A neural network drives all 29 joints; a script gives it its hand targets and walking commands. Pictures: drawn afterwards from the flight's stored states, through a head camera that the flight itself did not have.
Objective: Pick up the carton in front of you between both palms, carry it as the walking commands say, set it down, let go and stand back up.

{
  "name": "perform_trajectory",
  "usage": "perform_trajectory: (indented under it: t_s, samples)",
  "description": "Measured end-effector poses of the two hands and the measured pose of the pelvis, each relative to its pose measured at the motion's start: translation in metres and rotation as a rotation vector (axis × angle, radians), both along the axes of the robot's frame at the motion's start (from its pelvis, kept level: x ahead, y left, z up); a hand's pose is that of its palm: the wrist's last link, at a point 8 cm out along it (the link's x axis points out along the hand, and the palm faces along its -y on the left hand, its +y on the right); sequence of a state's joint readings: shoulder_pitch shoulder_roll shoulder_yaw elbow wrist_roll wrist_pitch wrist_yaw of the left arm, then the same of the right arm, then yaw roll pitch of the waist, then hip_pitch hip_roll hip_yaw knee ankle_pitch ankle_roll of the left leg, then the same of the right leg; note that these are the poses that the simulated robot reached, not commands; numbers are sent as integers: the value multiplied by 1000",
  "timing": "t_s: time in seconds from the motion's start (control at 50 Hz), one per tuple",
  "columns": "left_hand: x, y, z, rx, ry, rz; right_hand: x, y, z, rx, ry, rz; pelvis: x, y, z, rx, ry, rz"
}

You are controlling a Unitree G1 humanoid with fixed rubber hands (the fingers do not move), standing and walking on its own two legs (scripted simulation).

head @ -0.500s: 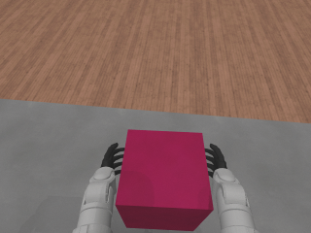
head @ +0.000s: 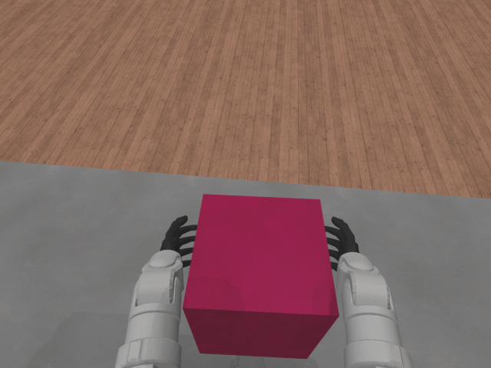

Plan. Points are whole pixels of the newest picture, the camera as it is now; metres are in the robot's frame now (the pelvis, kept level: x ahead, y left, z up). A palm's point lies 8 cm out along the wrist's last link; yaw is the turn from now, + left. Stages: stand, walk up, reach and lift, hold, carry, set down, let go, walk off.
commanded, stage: reach and lift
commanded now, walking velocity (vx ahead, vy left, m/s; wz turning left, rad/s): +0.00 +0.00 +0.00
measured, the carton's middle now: (257, 280) +0.30 +0.00 -0.04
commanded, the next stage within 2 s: hold in 0.56 s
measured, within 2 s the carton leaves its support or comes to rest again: neither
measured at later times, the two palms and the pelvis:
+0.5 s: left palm (171, 252) +0.31 +0.15 +0.04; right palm (348, 254) +0.31 -0.15 +0.04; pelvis +0.02 +0.00 +0.01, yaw +0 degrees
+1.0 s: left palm (168, 255) +0.29 +0.15 +0.05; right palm (353, 258) +0.29 -0.15 +0.06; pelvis +0.00 +0.00 +0.00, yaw +0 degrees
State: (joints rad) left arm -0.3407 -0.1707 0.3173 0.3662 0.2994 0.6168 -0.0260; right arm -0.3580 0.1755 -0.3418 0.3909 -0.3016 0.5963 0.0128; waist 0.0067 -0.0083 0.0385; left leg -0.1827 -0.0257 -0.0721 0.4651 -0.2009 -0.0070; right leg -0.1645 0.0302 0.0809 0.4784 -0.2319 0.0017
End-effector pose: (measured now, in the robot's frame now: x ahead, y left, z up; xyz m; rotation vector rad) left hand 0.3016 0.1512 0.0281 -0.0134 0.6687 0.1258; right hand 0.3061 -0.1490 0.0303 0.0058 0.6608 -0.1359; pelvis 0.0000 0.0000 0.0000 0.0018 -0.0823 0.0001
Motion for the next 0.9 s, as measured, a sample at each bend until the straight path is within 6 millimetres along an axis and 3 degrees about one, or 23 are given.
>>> perform_trajectory:
  t_s: [0.46,0.74,0.9]
  samples:
    - [5,0,10,36,8,-24,5,0,10,-35,8,26,20,0,6,1,-15,-1]
    - [-4,-3,28,37,-25,-27,-5,-2,27,-33,-25,20,18,0,8,1,-42,2]
    - [-11,-3,25,27,1,-23,-12,-2,24,-25,1,13,9,0,6,0,-62,0]
